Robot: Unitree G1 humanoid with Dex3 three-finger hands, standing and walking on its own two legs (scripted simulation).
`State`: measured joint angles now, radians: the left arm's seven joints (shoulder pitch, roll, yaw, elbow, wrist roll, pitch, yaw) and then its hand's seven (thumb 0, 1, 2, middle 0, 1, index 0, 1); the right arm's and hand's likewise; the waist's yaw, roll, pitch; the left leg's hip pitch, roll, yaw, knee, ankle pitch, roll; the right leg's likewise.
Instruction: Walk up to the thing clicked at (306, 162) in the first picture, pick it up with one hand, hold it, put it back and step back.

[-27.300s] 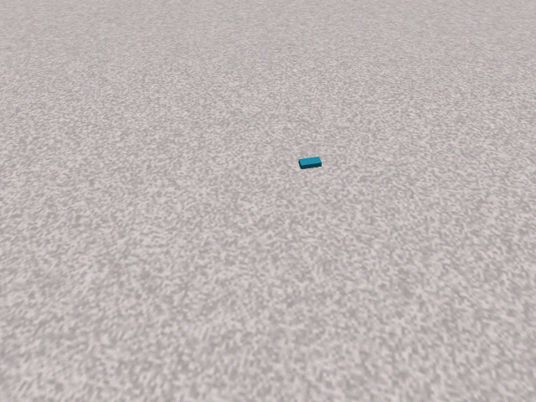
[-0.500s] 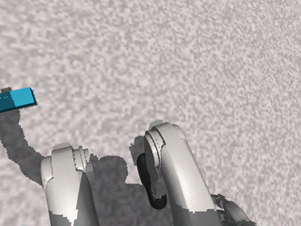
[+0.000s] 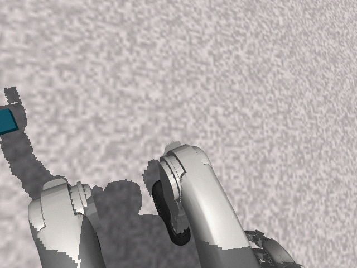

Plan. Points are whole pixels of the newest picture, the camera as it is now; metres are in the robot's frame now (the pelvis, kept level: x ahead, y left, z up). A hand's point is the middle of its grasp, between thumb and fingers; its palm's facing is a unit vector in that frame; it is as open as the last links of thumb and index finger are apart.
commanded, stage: approach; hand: left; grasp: from above
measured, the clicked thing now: out of the picture +0.48 +0.31 -0.31
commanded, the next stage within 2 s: close in in 0.32 s
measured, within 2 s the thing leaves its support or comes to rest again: neither
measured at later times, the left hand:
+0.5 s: hand out of the picture +0.47 +0.32 -0.19, palm faces -0.48 -0.12 -0.87, open 14.2 cm
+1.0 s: hand out of the picture +0.48 +0.30 -0.25, palm faces -0.45 -0.13 -0.88, open 14.4 cm
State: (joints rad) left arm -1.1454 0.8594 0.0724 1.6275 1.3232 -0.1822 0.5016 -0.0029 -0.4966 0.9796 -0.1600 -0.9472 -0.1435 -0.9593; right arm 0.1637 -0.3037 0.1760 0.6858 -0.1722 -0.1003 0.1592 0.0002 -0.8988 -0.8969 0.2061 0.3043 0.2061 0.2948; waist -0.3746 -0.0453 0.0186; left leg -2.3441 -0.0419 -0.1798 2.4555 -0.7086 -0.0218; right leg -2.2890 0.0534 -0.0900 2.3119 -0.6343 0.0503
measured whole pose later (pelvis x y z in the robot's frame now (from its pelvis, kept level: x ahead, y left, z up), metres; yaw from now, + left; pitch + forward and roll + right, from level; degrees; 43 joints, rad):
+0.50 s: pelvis +0.00 +0.00 +0.00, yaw +0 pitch +32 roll -11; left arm -1.05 0.89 0.03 1.48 1.22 -0.25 0.33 0.00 -0.55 1.01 -0.12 -0.98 -0.10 -0.99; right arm 0.15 -0.33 0.18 0.67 -0.16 -0.06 0.15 0.00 -0.90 -0.90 0.21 0.30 0.21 0.29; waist -0.30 -0.06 0.06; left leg -2.32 -0.05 -0.20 2.46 -0.71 -0.03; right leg -2.26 0.05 -0.10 2.31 -0.63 0.05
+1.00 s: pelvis +0.00 +0.01 -0.01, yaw -3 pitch +31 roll -13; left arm -1.12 1.00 0.14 1.73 1.29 -0.18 0.55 0.00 -0.56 1.03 -0.08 -0.97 -0.06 -0.99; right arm 0.18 -0.32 0.27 0.65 -0.21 -0.16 0.20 0.00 -0.89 -0.90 0.21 0.30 0.21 0.29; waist -0.42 -0.10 0.13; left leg -2.36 -0.03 -0.20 2.51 -0.71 0.00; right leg -2.29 0.07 -0.11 2.33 -0.62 0.06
